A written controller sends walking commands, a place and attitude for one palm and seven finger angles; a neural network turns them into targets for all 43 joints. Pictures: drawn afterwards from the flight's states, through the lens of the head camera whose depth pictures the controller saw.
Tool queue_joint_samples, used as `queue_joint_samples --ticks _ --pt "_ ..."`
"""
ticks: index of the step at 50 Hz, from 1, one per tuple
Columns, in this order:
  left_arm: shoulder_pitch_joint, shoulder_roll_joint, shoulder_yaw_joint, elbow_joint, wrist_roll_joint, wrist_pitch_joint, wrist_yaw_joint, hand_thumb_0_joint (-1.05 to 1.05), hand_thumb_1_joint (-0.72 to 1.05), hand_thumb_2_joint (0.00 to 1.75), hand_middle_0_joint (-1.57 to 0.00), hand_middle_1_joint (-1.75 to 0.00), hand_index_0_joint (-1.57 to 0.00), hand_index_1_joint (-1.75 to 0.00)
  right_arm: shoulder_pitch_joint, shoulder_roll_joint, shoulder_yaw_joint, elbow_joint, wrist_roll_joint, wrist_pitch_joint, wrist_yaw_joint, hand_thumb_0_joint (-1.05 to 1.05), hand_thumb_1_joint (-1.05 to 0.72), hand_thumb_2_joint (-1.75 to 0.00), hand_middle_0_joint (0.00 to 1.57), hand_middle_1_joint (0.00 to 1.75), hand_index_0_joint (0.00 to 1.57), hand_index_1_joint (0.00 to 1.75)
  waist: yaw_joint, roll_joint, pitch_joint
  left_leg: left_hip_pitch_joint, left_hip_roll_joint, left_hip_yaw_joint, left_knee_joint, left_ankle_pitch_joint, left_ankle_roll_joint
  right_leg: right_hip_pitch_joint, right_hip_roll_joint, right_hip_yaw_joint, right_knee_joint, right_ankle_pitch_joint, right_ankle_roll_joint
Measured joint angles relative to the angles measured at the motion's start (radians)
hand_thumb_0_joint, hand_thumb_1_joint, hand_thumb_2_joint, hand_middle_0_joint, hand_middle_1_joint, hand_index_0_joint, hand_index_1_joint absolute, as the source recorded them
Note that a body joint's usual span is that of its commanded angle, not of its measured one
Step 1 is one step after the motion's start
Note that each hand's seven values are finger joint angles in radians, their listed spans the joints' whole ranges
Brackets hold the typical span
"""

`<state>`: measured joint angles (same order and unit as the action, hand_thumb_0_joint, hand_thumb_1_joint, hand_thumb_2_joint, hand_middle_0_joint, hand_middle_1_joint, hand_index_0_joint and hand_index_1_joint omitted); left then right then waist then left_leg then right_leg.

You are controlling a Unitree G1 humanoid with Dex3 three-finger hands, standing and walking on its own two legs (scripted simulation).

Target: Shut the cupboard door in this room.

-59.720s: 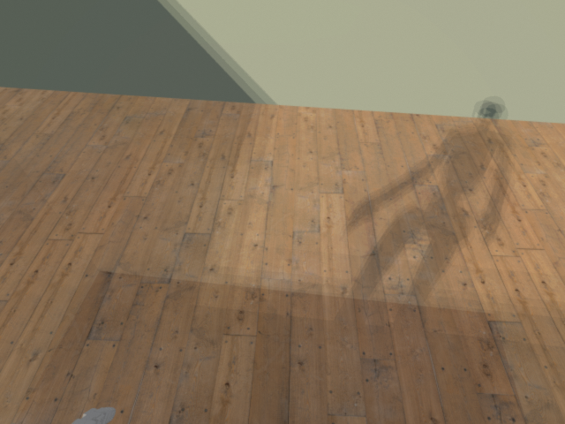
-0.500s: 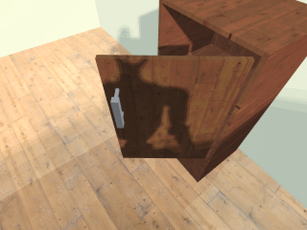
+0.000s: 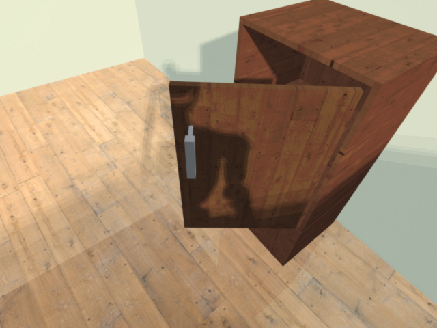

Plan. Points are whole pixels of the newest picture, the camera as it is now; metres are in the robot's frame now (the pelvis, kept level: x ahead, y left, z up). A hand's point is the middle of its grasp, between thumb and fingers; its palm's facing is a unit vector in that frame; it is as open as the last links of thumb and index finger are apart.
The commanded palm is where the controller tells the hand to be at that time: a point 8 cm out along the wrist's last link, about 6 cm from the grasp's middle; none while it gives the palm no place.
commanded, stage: come to a stop and stand still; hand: left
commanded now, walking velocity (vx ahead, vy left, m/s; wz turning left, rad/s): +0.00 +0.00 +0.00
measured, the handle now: (191, 152) +0.51 +0.09 +0.01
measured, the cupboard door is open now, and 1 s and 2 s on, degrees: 53 53 53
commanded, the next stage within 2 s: look again from close up in 0.44 s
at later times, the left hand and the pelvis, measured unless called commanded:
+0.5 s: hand out of the picture -0.08 +0.17 -0.18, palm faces +0.07 -0.99 -0.14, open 7.4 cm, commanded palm none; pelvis -0.01 +0.02 +0.00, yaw +2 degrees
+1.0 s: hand out of the picture -0.11 +0.16 -0.18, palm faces +0.09 -0.99 -0.13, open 7.4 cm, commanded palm none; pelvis -0.05 +0.01 +0.00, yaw +2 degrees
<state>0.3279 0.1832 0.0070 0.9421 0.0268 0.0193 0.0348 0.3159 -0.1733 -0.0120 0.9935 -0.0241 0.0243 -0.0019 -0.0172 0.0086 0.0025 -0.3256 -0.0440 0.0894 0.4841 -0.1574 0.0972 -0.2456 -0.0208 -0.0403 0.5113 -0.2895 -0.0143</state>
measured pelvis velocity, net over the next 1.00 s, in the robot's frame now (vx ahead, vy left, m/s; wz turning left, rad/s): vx -0.05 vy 0.01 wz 0.04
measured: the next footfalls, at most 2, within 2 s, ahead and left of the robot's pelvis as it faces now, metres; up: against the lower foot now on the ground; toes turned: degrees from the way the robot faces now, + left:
right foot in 1.24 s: -0.02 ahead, -0.10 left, +0.00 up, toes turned +0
left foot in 1.44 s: -0.11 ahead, +0.12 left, +0.00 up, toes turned +4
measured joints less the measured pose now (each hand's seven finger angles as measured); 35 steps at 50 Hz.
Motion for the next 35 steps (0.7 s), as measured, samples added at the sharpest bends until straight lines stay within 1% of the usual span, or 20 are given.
queue_joint_samples --ticks 5,9,13,19,30,35 --pt "0.052 -0.008 -0.005 0.051 -0.001 0.000 0.000 0.00 0.91 0.90 -0.20 -0.30 -0.20 -0.30 -0.007 0.003 0.001 0.019 0.004 -0.010 -0.002 0.00 -0.91 -0.89 0.20 0.30 0.20 0.30 0.007 -0.010 -0.004 0.007 -0.008 -0.001 -0.019 0.016 0.009 0.006 0.004 0.017 -0.014 0.011 0.002" --pt "0.079 -0.016 -0.010 0.083 0.001 -0.003 0.001 0.00 0.91 0.90 -0.20 -0.30 -0.20 -0.30 -0.019 0.005 0.002 0.037 0.009 -0.013 -0.004 0.00 -0.91 -0.89 0.20 0.30 0.20 0.30 0.017 -0.016 -0.004 0.017 -0.016 -0.003 -0.038 0.027 0.015 0.014 0.004 0.027 -0.028 0.022 0.003" --pt "0.098 -0.025 -0.016 0.108 0.002 -0.009 0.002 0.00 0.91 0.90 -0.20 -0.30 -0.20 -0.30 -0.035 0.008 0.003 0.052 0.012 -0.016 -0.005 0.00 -0.91 -0.89 0.20 0.30 0.20 0.30 0.026 -0.022 -0.004 0.025 -0.025 -0.005 -0.057 0.040 0.019 0.021 0.004 0.038 -0.041 0.037 0.007" --pt "0.112 -0.039 -0.021 0.132 0.004 -0.014 0.002 0.00 0.91 0.90 -0.20 -0.30 -0.20 -0.30 -0.055 0.008 -0.001 0.069 0.015 -0.017 -0.008 0.00 -0.92 -0.89 0.20 0.30 0.20 0.30 0.033 -0.025 -0.010 0.033 -0.035 -0.009 -0.078 0.054 0.021 0.024 0.004 0.052 -0.048 0.040 0.010" --pt "0.106 -0.047 -0.019 0.143 0.005 -0.020 0.005 0.00 0.91 0.90 -0.20 -0.30 -0.20 -0.30 -0.061 0.012 -0.005 0.088 0.016 -0.019 -0.010 0.00 -0.92 -0.89 0.20 0.30 0.20 0.30 0.032 -0.026 -0.015 0.043 -0.045 -0.010 -0.111 0.079 0.019 0.023 0.006 0.067 -0.051 0.048 0.010" --pt "0.100 -0.045 -0.014 0.140 0.007 -0.019 0.006 0.00 0.91 0.90 -0.20 -0.30 -0.20 -0.30 -0.054 0.016 -0.008 0.095 0.015 -0.013 -0.010 0.00 -0.92 -0.89 0.20 0.30 0.20 0.30 0.031 -0.025 -0.016 0.041 -0.046 -0.012 -0.119 0.064 0.013 0.018 0.008 0.071 -0.049 0.033 0.006"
